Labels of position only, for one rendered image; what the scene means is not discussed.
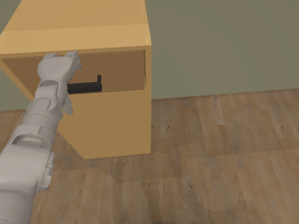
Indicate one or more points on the left robot hand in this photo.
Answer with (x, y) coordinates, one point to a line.
(61, 67)

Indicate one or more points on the left robot forearm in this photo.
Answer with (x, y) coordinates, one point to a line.
(39, 124)

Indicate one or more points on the handle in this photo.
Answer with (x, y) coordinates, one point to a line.
(85, 87)

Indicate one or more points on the drawer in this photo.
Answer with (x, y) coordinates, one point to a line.
(120, 70)

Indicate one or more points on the cabinet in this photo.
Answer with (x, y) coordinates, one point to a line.
(103, 125)

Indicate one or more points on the left robot upper arm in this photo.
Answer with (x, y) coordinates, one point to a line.
(24, 171)

